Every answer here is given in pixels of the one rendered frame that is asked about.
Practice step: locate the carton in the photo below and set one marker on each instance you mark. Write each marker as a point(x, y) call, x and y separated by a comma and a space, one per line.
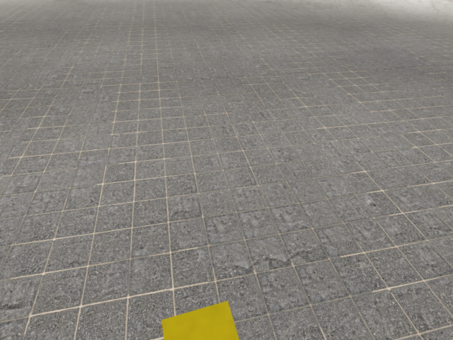
point(214, 322)

